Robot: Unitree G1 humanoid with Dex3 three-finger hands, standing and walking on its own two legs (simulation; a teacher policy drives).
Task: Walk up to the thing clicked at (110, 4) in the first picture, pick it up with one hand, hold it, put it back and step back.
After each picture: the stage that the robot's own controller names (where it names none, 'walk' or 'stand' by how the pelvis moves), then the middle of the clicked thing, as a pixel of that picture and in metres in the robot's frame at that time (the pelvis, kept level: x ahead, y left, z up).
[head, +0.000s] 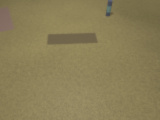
stand; (109, 8) +2.26 -0.50 -0.65
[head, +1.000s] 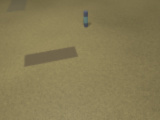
walk; (85, 19) +2.14 -0.01 -0.63
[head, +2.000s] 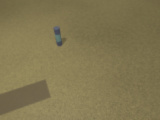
walk; (58, 36) +1.46 +0.35 -0.65
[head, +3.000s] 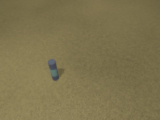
walk; (53, 70) +0.95 +0.30 -0.65
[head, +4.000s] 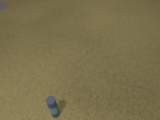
walk; (53, 107) +0.58 +0.26 -0.65
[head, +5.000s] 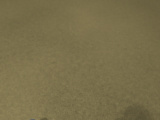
stand; out of the picture +0.38 +0.25 -0.64
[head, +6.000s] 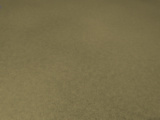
stand; out of the picture +0.37 +0.24 -0.65
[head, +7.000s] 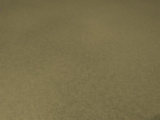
stand; out of the picture +0.36 +0.26 -0.66
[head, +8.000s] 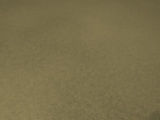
stand; out of the picture +0.35 +0.27 -0.66
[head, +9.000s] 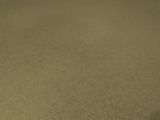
stand; out of the picture +0.35 +0.27 -0.66
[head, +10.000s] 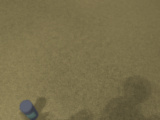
go down; (30, 111) +0.37 +0.27 -0.55
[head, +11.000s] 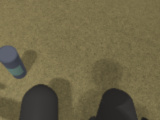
go down; (14, 64) +0.42 +0.30 -0.26
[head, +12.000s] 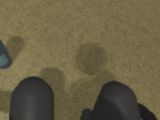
close in; out of the picture +0.42 +0.31 -0.22
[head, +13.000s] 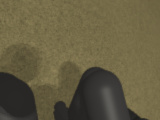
close in; out of the picture +0.40 +0.34 -0.15
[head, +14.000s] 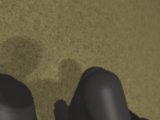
close; out of the picture +0.39 +0.34 -0.15
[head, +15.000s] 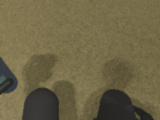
lift; out of the picture +0.33 +0.27 -0.01
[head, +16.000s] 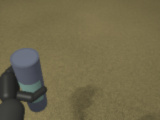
hold; (32, 84) +0.33 +0.16 +0.07
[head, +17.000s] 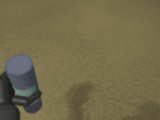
hold; (27, 88) +0.33 +0.18 +0.03
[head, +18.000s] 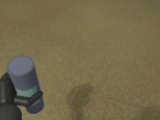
hold; (29, 89) +0.33 +0.17 +0.03
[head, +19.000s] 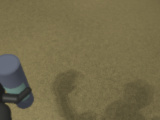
crouch; (17, 85) +0.35 +0.20 -0.02
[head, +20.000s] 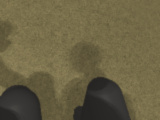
lower; out of the picture +0.47 +0.32 -0.05
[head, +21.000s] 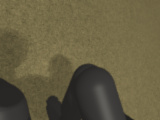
lower; out of the picture +0.42 +0.36 -0.16
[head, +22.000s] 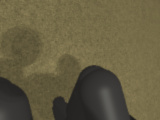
lower; out of the picture +0.40 +0.34 -0.16
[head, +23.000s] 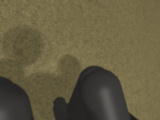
lower; out of the picture +0.39 +0.34 -0.16
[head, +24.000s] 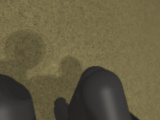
lower; out of the picture +0.38 +0.34 -0.16
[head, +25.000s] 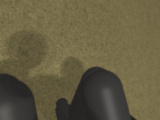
open; out of the picture +0.38 +0.35 -0.16
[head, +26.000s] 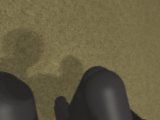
rise; out of the picture +0.35 +0.35 -0.16
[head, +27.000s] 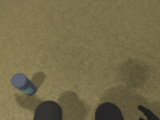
walk; (25, 85) +0.40 +0.29 -0.40
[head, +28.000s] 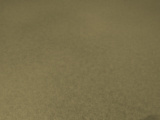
stand; out of the picture +0.34 +0.26 -0.60
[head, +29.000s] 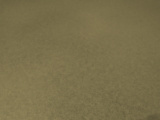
stand; out of the picture +0.35 +0.27 -0.60
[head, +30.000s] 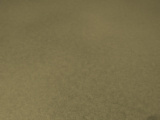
stand; out of the picture +0.35 +0.26 -0.63
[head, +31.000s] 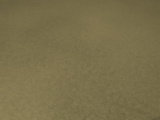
stand; out of the picture +0.36 +0.27 -0.66
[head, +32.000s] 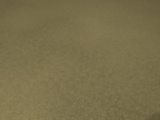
stand; out of the picture +0.33 +0.27 -0.66
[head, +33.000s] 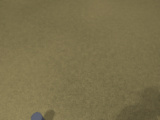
walk; out of the picture +0.36 +0.26 -0.64
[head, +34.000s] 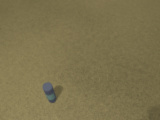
walk; (50, 93) +0.55 +0.24 -0.63
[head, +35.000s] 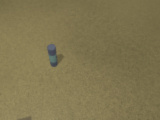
walk; (52, 56) +0.90 +0.22 -0.62
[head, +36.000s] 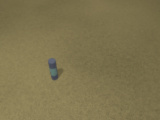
stand; (53, 69) +0.96 +0.24 -0.64
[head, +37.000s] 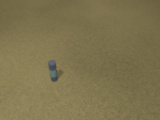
stand; (53, 71) +0.97 +0.25 -0.66
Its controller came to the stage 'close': yes
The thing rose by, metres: 0.68
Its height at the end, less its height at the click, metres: +0.00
